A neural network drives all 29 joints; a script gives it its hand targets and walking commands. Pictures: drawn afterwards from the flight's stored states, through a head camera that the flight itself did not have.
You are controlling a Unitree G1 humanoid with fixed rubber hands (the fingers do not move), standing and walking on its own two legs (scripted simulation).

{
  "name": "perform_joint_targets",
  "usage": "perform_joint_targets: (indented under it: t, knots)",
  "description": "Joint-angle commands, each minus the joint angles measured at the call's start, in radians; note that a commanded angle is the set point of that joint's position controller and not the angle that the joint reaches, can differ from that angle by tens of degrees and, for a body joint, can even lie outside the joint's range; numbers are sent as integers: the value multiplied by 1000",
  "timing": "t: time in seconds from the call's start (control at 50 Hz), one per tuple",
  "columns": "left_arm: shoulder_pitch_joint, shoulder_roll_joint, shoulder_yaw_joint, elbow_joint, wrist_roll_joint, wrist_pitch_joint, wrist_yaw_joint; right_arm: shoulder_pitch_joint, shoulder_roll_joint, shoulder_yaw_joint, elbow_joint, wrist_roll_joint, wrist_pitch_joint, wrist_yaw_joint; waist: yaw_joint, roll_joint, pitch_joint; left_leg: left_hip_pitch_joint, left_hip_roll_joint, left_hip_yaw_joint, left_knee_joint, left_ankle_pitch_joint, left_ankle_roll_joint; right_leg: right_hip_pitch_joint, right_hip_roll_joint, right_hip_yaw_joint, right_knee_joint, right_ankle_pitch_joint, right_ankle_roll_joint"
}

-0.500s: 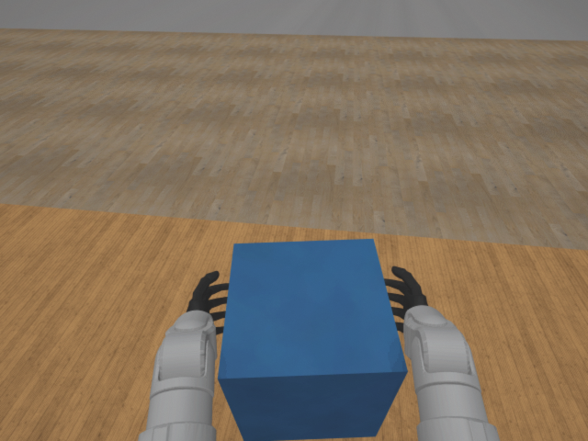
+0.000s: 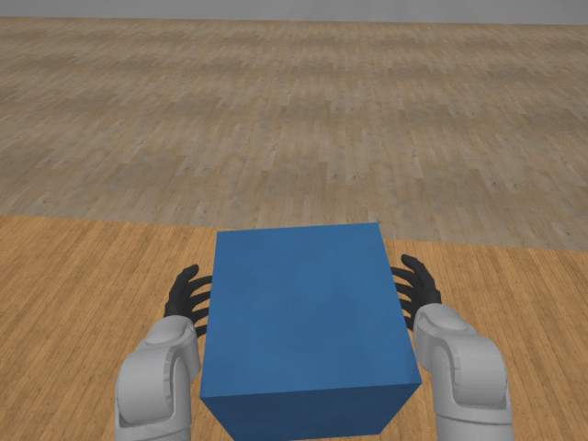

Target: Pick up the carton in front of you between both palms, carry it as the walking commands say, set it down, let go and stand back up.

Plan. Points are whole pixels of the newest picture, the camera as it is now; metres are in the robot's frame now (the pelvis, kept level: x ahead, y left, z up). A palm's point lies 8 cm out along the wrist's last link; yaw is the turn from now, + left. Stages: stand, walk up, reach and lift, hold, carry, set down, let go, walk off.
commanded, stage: carry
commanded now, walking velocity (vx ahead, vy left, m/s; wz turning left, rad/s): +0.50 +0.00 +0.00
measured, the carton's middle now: (303, 339) +0.28 +0.01 +0.02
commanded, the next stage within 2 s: none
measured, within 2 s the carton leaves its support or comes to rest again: neither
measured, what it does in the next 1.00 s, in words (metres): walks ahead: right foot, then left foot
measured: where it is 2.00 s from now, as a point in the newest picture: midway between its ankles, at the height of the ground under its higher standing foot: (313, 235)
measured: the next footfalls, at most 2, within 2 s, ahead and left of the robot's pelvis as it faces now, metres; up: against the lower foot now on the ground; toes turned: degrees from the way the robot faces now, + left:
right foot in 0.22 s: +0.25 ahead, -0.12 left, +0.00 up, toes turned -10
left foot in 0.70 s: +0.60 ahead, +0.08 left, +0.00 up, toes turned +13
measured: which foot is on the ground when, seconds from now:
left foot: down 0.00-0.24, up 0.26-0.68, down 0.70-1.00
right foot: up 0.00-0.20, down 0.22-0.72, up 0.74-1.00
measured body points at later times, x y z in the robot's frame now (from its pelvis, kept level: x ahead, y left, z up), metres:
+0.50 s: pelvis +0.28 -0.05 +0.02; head +0.27 -0.06 +0.47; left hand +0.52 +0.13 +0.10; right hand +0.55 -0.18 +0.10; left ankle +0.33 +0.09 -0.68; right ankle +0.21 -0.11 -0.73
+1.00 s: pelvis +0.62 +0.00 +0.02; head +0.62 +0.01 +0.47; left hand +0.87 +0.14 +0.09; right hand +0.86 -0.16 +0.09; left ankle +0.56 +0.07 -0.73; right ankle +0.70 -0.16 -0.68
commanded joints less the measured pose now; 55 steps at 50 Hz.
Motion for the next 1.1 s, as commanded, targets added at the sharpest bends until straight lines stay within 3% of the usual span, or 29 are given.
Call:
perform_joint_targets:
  t: [0.0, 0.02, 0.04, 0.08, 0.14, 0.16, 0.18, 0.2, 0.22, 0.24, 0.26, 0.28, 0.32, 0.34, 0.38, 0.48, 0.58, 0.62, 0.64, 0.66, 0.68, 0.7, 0.72, 0.74, 0.78, 0.82, 0.92, 1.0, 1.08]
  knots:
    - [-476, -855, -755, -171, -375, 50, -170, -321, 871, 646, -153, 295, 55, 141, -45, 203, -103, 574, 433, -595, -211, 315, 240, -599, -12, -16, 266, -167, -22]
    - [-447, -873, -754, -189, -384, 58, -173, -328, 890, 661, -202, 309, 65, 138, -44, 135, -112, 572, 421, -538, -222, 307, 219, -603, -26, -11, 240, -148, -24]
    - [-422, -889, -751, -209, -388, 63, -174, -335, 902, 678, -248, 325, 72, 138, -44, 111, -112, 557, 397, -468, -249, 260, 183, -584, -37, -18, 161, -90, -22]
    - [-415, -884, -742, -231, -390, 69, -163, -381, 880, 703, -302, 354, 85, 137, -36, 144, -108, 452, 308, -304, -262, 249, 121, -439, -5, -81, 8, 65, -9]
    - [-352, -831, -714, -241, -360, 87, -135, -354, 813, 713, -321, 384, 111, 137, -26, 195, -97, 275, 244, -136, -242, 211, 69, -186, 40, -158, -157, 221, -6]
    - [-334, -813, -702, -235, -349, 95, -127, -356, 794, 712, -319, 392, 120, 136, -13, 176, -101, 196, 223, -84, -188, 186, 48, -45, 60, -194, -218, 308, -7]
    - [-317, -790, -688, -234, -340, 103, -120, -346, 774, 713, -324, 395, 130, 134, -8, 142, -118, 114, 198, -37, -101, 212, 30, 106, 89, -237, -232, 309, -13]
    - [-316, -770, -675, -230, -331, 113, -114, -334, 750, 707, -320, 393, 141, 131, -4, 111, -148, 22, 170, 11, 22, 227, 8, 267, 80, -236, -229, 262, -27]
    - [-301, -746, -660, -217, -323, 123, -107, -354, 717, 695, -323, 392, 155, 128, 24, 0, -165, -106, 111, 60, 244, 126, -35, 383, -59, -12, -321, 111, -51]
    - [-315, -723, -644, -204, -313, 131, -101, -384, 699, 692, -339, 396, 172, 124, 31, -250, -170, -342, 0, 44, 528, -143, -73, 469, -326, 487, -500, -26, -178]
    - [-339, -728, -638, -212, -323, 140, -99, -408, 705, 697, -324, 407, 184, 125, 26, -212, -144, -449, 25, -92, 689, -252, -42, 466, -391, 605, -530, 60, -255]
    - [-366, -755, -652, -229, -335, 145, -101, -411, 726, 692, -311, 410, 187, 131, 19, -127, -122, -473, 79, -143, 747, -243, -16, 415, -369, 530, -500, 180, -251]
    - [-414, -817, -690, -238, -356, 144, -114, -391, 794, 679, -271, 397, 181, 139, 11, 13, -144, -460, 138, -166, 700, -115, -5, 350, -323, 376, -500, 242, -205]
    - [-430, -845, -709, -244, -368, 140, -123, -372, 823, 669, -251, 381, 173, 142, 7, 14, -145, -417, 146, -164, 620, -60, -10, 317, -293, 285, -519, 272, -167]
    - [-434, -881, -741, -251, -394, 129, -143, -331, 864, 661, -233, 346, 154, 142, 8, -27, -136, -370, 122, -119, 502, -17, -23, 297, -257, 175, -539, 326, -140]
    - [-391, -866, -757, -239, -409, 112, -178, -261, 879, 658, -218, 286, 124, 130, 11, -79, -66, -383, 74, -25, 214, 116, -29, 344, -197, 20, -536, 532, -132]
    - [-342, -837, -738, -225, -381, 105, -180, -282, 857, 689, -262, 306, 119, 132, 19, -122, 13, -293, 35, 56, 57, 215, 1, 347, -169, -74, -510, 678, -114]
    - [-330, -832, -734, -231, -368, 104, -176, -290, 851, 699, -275, 322, 120, 138, 15, -136, -4, -178, 11, 89, 21, 219, 22, 354, -167, -115, -425, 856, -95]
    - [-324, -827, -734, -235, -365, 103, -175, -284, 848, 698, -272, 326, 119, 141, 4, -133, -46, -59, -26, 128, -8, 201, 25, 344, -153, -161, -309, 947, -78]
    - [-317, -819, -734, -240, -361, 104, -174, -264, 844, 695, -260, 326, 118, 145, -13, -100, -111, 127, -59, 160, -26, 150, 27, 282, -120, -204, -146, 949, -54]
    - [-323, -807, -735, -241, -356, 103, -173, -246, 840, 691, -254, 323, 117, 149, -39, -46, -176, 346, 50, 21, -37, 78, 36, 122, -102, -186, 43, 725, -29]
    - [-340, -813, -747, -268, -361, 106, -173, -250, 822, 684, -245, 318, 109, 155, -44, 198, -279, 560, 351, -490, -135, -132, 188, -164, 1, -158, 382, 461, 22]
    - [-339, -819, -749, -263, -361, 103, -176, -238, 851, 689, -228, 337, 104, 160, -35, 314, -247, 587, 430, -735, -283, -6, 246, -368, 95, -60, 565, -1, 16]
    - [-341, -856, -760, -246, -359, 93, -179, -257, 878, 701, -251, 351, 97, 166, -31, 239, -229, 551, 419, -613, -256, 124, 239, -410, 16, 23, 656, 3, -14]
    - [-337, -919, -764, -232, -358, 67, -186, -296, 943, 730, -267, 373, 75, 177, -29, 62, -194, 401, 368, -423, -242, 245, 168, -386, -57, 44, 578, 96, -42]
    - [-307, -954, -766, -214, -341, 45, -185, -305, 962, 749, -272, 381, 59, 185, -19, 83, -187, 313, 326, -299, -283, 180, 112, -323, -73, 23, 436, 167, -38]
    - [-247, -929, -773, -215, -303, 19, -162, -243, 892, 749, -278, 380, 48, 199, -23, 157, -94, 305, 270, -133, -339, 211, 100, -365, -53, -78, 132, 284, 1]
    - [-287, -863, -787, -283, -327, 40, -147, -240, 812, 724, -316, 368, 64, 187, -27, 175, -21, 331, 235, -54, -320, 338, 89, -359, -26, -145, -63, 379, 1]
    - [-388, -747, -767, -313, -357, 81, -130, -300, 705, 680, -322, 350, 96, 149, -31, 194, 48, 339, 231, -17, -282, 395, 87, -312, -6, -175, -138, 420, -34]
